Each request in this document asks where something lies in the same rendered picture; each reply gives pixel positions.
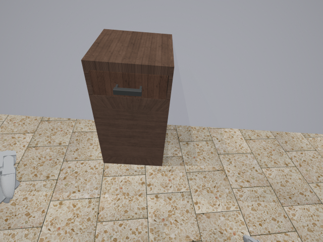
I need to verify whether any drawer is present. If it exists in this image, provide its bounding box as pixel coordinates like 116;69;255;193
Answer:
89;70;168;99

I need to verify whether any cabinet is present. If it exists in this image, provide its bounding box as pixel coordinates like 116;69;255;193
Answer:
81;29;174;166

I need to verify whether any robot left hand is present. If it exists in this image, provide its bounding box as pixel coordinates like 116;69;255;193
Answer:
0;150;20;203

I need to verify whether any handle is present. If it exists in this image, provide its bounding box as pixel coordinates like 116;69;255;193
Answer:
113;84;142;96

